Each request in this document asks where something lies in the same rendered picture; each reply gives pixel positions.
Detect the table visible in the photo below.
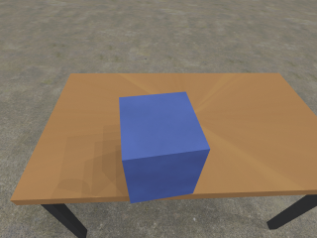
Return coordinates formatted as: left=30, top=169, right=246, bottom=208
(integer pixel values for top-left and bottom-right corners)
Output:
left=10, top=72, right=317, bottom=238

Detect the carton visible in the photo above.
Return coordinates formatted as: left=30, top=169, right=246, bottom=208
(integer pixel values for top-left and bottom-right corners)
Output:
left=119, top=91, right=210, bottom=203

